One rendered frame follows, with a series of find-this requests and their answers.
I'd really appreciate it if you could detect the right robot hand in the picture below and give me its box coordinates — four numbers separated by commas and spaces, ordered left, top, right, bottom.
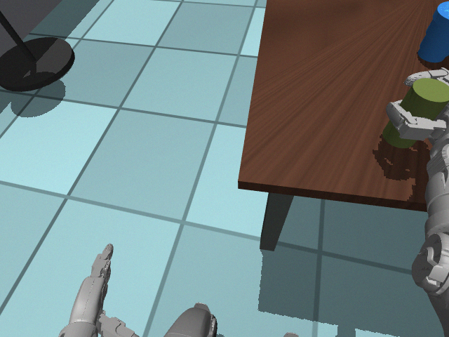
386, 67, 449, 146

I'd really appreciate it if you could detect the left robot arm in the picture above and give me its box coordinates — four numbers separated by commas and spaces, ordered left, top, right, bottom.
58, 322, 98, 337

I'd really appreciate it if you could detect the coat stand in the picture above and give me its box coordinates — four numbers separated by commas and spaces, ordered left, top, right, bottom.
0, 11, 75, 92

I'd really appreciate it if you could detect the right robot arm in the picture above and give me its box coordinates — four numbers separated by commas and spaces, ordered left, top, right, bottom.
412, 133, 449, 337

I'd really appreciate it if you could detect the left robot hand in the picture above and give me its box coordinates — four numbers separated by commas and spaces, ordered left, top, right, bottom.
69, 244, 139, 337

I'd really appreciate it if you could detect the table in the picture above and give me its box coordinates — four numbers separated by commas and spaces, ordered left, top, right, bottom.
238, 0, 449, 251

